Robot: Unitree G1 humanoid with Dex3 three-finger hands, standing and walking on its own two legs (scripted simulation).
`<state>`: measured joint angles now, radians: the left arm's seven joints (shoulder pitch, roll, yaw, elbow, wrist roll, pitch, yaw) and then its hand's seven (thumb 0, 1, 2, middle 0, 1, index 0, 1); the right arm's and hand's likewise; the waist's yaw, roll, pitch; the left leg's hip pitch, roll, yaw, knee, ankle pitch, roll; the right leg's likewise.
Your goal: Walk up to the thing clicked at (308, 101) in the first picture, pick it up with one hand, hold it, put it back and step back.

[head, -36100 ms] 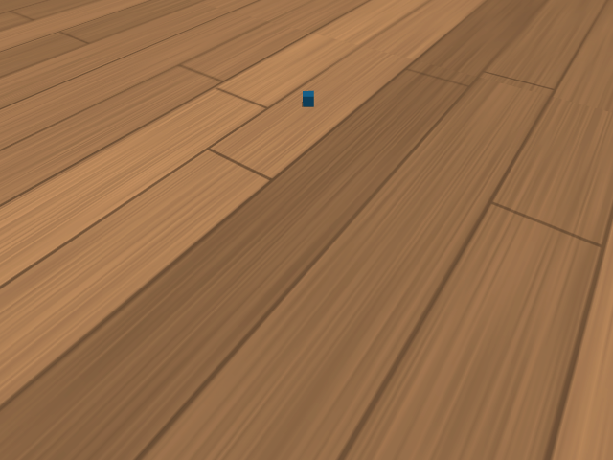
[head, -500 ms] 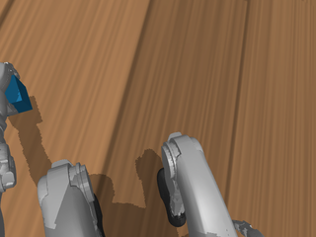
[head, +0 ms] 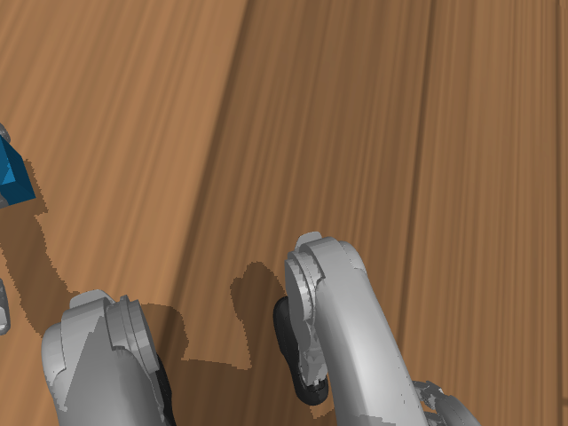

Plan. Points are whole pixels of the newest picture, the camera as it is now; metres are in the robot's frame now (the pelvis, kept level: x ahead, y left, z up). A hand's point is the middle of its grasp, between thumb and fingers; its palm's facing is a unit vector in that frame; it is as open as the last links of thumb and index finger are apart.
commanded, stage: lower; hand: left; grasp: from above
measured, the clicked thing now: out of the picture +0.49 +0.31 -0.22
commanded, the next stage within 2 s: rest in 0.02 s
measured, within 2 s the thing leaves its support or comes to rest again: rests again in 1.44 s
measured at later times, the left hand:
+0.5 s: hand out of the picture +0.49 +0.31 -0.23, palm faces -0.46 -0.13 -0.88, open 9.8 cm
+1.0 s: hand out of the picture +0.49 +0.31 -0.25, palm faces -0.45 -0.15 -0.88, open 9.8 cm
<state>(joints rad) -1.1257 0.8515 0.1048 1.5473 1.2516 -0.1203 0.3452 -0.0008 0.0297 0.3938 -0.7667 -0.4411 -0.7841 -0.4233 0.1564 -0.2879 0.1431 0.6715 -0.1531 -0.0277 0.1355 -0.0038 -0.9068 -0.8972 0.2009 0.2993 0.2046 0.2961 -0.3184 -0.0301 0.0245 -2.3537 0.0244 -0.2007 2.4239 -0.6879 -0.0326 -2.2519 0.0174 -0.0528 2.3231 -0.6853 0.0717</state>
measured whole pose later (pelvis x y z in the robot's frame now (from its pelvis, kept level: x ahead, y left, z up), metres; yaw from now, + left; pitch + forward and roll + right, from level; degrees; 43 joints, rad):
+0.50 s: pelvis +0.00 +0.00 -0.01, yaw -3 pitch +33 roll -12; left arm -1.13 0.93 0.14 1.61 1.27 -0.12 0.44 0.00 0.03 0.39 -0.77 -0.44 -0.79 -0.42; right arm 0.15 -0.30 0.21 0.65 -0.19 -0.08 0.16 0.00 -0.90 -0.89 0.20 0.30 0.21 0.30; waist -0.36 -0.07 0.10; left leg -2.38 0.02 -0.24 2.49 -0.71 -0.03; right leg -2.26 0.03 -0.08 2.36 -0.69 0.08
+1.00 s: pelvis +0.00 +0.01 -0.02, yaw -4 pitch +31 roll -14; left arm -1.15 1.01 0.15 1.69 1.26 -0.13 0.49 0.00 0.02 0.40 -0.78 -0.44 -0.79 -0.42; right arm 0.14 -0.33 0.26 0.63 -0.22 -0.13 0.19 0.00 -0.90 -0.90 0.20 0.30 0.20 0.30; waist -0.39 -0.10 0.14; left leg -2.38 0.03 -0.27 2.52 -0.71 -0.02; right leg -2.25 0.05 -0.10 2.36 -0.68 0.07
